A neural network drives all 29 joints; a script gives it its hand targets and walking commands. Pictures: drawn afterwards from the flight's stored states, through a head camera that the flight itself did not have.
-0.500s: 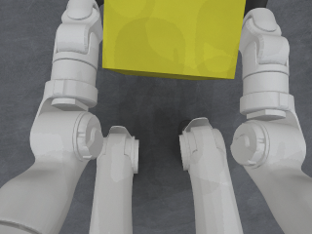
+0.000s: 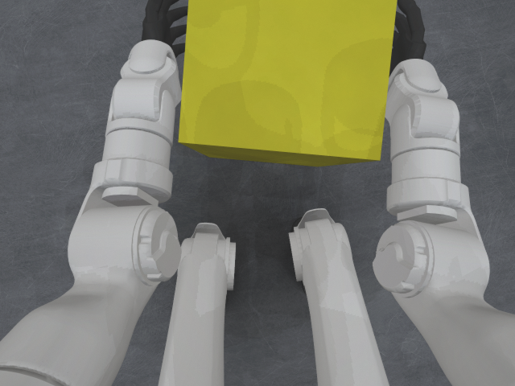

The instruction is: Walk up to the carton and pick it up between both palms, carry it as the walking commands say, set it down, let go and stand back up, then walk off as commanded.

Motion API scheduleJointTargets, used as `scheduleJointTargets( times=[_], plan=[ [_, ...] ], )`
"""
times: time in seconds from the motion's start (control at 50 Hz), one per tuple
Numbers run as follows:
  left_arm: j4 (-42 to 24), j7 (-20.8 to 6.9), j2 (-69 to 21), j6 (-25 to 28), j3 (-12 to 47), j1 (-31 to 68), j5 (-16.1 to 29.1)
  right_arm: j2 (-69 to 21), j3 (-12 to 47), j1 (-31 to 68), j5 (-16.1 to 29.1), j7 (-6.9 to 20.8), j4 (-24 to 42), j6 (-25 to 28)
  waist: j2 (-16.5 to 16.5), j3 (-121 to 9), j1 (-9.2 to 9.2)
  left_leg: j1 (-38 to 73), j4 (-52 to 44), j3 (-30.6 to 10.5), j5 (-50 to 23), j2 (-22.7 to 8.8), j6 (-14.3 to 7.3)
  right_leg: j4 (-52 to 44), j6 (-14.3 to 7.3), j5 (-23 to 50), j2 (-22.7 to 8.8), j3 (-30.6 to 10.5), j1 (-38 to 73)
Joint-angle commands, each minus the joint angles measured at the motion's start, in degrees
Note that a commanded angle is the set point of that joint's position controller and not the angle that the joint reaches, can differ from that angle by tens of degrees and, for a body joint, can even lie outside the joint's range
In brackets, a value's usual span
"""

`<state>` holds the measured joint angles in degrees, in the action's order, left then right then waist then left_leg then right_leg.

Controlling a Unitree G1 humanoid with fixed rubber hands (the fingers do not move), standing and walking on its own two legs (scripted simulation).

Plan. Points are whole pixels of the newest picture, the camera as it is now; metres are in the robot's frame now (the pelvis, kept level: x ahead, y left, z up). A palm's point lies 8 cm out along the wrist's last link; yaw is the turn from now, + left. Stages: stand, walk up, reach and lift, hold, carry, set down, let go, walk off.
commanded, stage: reach and lift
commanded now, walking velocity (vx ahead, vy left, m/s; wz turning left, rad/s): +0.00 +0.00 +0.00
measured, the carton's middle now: (277, 74) +0.52 -0.06 -0.17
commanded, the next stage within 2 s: none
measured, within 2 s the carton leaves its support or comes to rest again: neither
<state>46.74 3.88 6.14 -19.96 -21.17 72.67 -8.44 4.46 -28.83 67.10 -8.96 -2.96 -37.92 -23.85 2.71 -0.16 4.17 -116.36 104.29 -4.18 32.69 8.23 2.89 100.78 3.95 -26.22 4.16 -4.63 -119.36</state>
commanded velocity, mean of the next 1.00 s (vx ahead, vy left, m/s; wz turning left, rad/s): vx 0.00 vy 0.00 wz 0.00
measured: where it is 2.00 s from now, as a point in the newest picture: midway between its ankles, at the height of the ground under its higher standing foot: (262, 282)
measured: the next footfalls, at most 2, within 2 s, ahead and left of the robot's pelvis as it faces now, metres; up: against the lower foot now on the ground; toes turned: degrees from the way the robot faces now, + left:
none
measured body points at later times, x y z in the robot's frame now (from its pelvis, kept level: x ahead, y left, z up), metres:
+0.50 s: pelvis +0.01 +0.00 +0.05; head +0.29 -0.02 +0.41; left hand +0.54 +0.10 -0.03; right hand +0.49 -0.21 -0.03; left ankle +0.09 +0.12 -0.45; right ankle +0.12 -0.13 -0.45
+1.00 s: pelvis +0.02 +0.00 +0.11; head +0.26 -0.01 +0.50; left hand +0.52 +0.11 +0.04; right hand +0.47 -0.20 +0.04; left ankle +0.09 +0.12 -0.45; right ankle +0.12 -0.13 -0.45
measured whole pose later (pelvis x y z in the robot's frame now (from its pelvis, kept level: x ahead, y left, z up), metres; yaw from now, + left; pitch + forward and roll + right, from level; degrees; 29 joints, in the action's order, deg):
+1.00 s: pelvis +0.02 +0.00 +0.11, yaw +0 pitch +39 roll +0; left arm 43.7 2.5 0.8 -18.7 -21.3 55.1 -10.1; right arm -1.1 -27.9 50.4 -10.0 -2.5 -35.5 -22.7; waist 2.7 -8.1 4.0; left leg -91.7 82.5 -6.3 28.9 8.1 1.6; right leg 79.2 3.8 -23.6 4.4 -5.9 -94.1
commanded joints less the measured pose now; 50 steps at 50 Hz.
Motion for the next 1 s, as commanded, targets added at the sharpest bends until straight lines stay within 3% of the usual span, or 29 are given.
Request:
scheduleJointTargets(
  times=[0.0, 0.32, 0.98],
  plan=[
    [-1.90, -13.93, -61.49, 0.35, 24.36, 35.64, 7.42, -57.83, 31.09, 44.98, 9.78, 14.76, 4.54, 2.43, -0.16, -71.98, 2.57, 29.35, -11.67, 8.27, -16.32, 2.91, -1.13, -7.18, -0.86, 19.74, 3.39, 11.04, 47.13],
    [-2.42, -14.89, -64.03, 0.17, 25.11, 30.96, 6.94, -61.44, 31.61, 39.31, 9.18, 14.61, 3.92, 1.82, 0.21, -71.19, 2.39, 33.28, -18.15, 8.01, -16.79, 3.23, -0.92, -13.67, -0.78, 20.28, 3.92, 10.47, 52.38],
    [-3.08, -14.26, -69.11, 2.10, 27.51, 17.14, 5.55, -66.07, 34.37, 25.01, 8.45, 14.86, 4.31, 3.49, 0.40, -64.22, 2.05, 49.72, -32.84, 4.54, -19.57, 2.66, -1.44, -27.74, -1.00, 20.32, 4.43, 8.47, 64.27]
  ],
)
